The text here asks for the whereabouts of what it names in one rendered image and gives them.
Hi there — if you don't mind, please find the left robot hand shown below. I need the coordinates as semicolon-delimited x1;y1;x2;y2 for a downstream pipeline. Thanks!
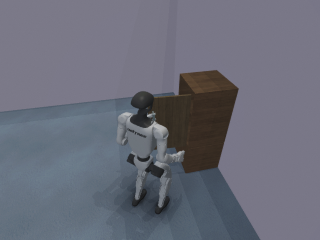
147;113;156;121

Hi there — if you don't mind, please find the left robot foot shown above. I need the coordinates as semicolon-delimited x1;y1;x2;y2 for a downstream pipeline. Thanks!
132;189;147;207

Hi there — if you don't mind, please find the right robot foot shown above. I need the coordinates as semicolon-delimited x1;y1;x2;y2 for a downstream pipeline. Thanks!
155;196;170;214

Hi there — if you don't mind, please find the right robot hand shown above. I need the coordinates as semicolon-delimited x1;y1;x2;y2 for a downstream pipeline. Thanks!
174;150;185;163

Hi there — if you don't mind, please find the robot foot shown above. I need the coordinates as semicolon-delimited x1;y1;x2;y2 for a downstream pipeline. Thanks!
132;189;147;207
155;196;170;214

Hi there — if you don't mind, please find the robot left upper arm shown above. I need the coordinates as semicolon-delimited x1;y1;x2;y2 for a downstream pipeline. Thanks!
116;112;132;146

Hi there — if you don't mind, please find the cupboard door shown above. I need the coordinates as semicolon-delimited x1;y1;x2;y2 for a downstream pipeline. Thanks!
147;94;192;150

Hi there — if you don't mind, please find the robot right forearm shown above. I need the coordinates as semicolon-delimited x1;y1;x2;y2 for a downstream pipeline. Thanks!
164;154;180;164

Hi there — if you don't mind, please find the robot right upper arm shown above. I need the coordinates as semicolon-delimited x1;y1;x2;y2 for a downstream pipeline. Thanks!
153;124;169;163

